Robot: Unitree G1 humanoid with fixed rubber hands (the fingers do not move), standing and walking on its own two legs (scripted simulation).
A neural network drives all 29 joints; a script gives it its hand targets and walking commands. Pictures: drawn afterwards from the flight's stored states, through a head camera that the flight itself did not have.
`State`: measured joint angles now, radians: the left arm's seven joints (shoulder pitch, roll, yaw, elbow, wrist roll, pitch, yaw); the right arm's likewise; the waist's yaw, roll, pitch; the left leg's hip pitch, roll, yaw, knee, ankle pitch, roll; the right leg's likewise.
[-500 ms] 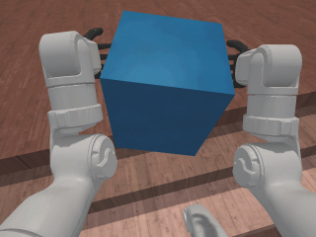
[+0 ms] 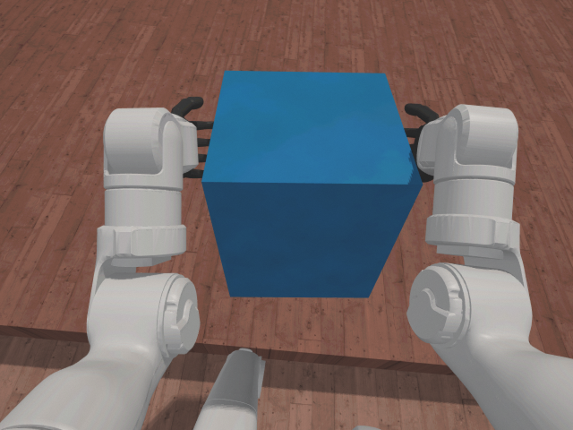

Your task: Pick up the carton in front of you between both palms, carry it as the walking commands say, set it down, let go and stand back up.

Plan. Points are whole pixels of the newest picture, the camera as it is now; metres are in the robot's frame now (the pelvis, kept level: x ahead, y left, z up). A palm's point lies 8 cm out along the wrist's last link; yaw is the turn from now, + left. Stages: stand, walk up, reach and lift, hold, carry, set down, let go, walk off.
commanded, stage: carry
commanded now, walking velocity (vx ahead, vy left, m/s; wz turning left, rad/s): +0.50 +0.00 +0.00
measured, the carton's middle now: (302, 193) +0.41 +0.06 +0.06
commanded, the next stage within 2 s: none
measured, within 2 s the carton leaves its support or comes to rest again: neither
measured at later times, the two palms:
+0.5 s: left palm out of the picture +0.82 +0.33 +0.48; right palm out of the picture +0.88 +0.05 +0.48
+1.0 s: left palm out of the picture +1.21 +0.37 +0.39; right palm out of the picture +1.18 +0.09 +0.41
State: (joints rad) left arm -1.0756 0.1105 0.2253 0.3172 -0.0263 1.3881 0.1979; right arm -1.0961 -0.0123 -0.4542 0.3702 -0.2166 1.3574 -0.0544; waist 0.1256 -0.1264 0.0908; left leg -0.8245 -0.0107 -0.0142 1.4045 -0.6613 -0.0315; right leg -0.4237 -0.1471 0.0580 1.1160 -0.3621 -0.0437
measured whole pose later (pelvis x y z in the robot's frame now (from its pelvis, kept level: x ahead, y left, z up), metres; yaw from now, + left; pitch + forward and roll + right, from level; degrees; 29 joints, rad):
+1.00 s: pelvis +0.82 +0.26 +0.29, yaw -4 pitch +4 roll -6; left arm -0.84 -0.09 0.29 0.25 0.18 1.30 0.22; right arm -0.86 0.05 -0.33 0.27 -0.06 1.35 -0.34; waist -0.04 0.04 0.04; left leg -0.14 -0.08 0.10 0.25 -0.19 0.14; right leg -0.85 -0.02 -0.11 1.02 -0.05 -0.04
